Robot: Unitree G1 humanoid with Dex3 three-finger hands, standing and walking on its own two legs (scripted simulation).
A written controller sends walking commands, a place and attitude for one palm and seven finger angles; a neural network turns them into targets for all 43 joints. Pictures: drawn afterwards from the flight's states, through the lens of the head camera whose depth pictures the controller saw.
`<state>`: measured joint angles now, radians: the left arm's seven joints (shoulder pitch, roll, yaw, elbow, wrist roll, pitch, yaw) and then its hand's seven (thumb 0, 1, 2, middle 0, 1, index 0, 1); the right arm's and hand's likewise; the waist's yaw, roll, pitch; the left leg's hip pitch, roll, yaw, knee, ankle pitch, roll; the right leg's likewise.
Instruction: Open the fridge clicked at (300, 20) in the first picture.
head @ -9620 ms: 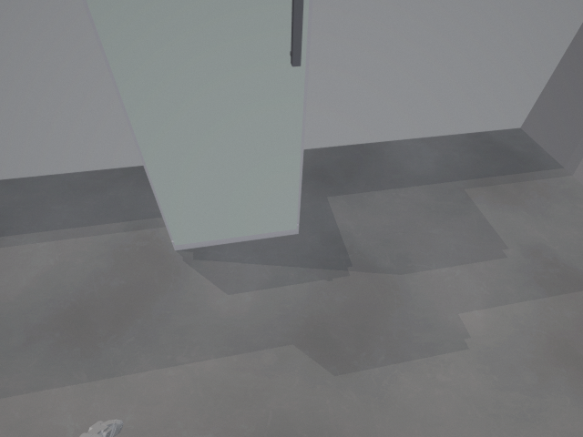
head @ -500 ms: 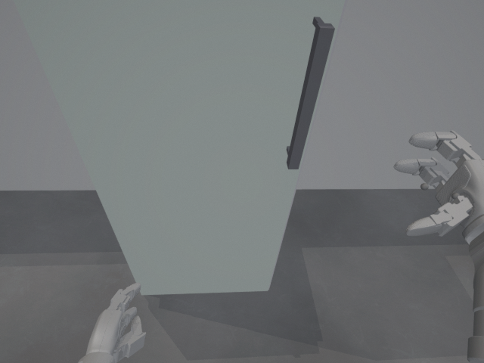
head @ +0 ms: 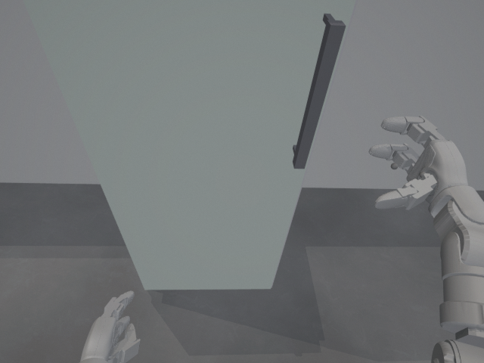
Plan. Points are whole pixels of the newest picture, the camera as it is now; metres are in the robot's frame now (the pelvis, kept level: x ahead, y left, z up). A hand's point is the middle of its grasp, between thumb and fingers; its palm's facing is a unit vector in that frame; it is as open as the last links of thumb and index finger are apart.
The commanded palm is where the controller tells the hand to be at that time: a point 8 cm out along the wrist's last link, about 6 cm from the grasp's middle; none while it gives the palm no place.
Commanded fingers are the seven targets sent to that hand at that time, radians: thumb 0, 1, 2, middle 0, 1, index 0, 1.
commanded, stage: move the hooked fingers beside the handle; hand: right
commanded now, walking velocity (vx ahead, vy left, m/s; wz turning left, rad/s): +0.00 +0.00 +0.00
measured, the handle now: (311, 101) +0.52 -0.09 +0.20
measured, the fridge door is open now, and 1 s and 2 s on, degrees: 0 0 0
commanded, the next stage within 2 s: none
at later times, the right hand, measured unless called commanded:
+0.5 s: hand (361, 144) +0.43 -0.17 +0.18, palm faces -0.05 +1.00 +0.01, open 14.0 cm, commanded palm +0.41 -0.23 +0.18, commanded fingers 0.00 0.50 -0.30 0.30 1.20 0.30 1.20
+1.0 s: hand (343, 125) +0.47 -0.14 +0.19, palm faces -0.06 +1.00 +0.02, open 14.0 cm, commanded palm +0.44 -0.21 +0.18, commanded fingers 0.00 0.50 -0.30 0.30 1.20 0.30 1.20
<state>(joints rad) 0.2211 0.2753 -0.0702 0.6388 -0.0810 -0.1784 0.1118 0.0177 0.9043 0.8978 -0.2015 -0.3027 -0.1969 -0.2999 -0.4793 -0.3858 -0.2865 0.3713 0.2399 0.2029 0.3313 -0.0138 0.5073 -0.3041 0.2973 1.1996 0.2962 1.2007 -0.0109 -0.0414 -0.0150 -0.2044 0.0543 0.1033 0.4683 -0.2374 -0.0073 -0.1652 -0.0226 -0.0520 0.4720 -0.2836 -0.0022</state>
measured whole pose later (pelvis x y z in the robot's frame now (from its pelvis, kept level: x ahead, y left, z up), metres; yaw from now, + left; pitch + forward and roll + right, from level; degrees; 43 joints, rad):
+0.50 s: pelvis +0.00 +0.00 +0.00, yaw +1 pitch +1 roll +0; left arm 0.28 0.28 -0.05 0.68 -0.07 -0.13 0.10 0.02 0.90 0.90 -0.20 -0.30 -0.20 -0.30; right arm -0.70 -0.37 -0.26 0.66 0.19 0.13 0.24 -0.01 0.51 -0.30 0.30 1.20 0.30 1.20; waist 0.04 -0.02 -0.02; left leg -0.26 0.05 0.09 0.47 -0.24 -0.01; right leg -0.21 -0.03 -0.07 0.47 -0.29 0.00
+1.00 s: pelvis +0.01 +0.00 +0.00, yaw +2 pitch +4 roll +0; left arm 0.36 0.27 -0.03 0.70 -0.05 -0.10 0.06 0.01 0.91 0.90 -0.20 -0.30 -0.20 -0.30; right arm -0.82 -0.35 -0.30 0.85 0.15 -0.02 0.20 -0.01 0.50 -0.30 0.30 1.20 0.30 1.20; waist 0.07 -0.03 -0.05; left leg -0.31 0.04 0.06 0.48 -0.23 -0.01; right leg -0.25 -0.03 -0.09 0.49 -0.30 -0.01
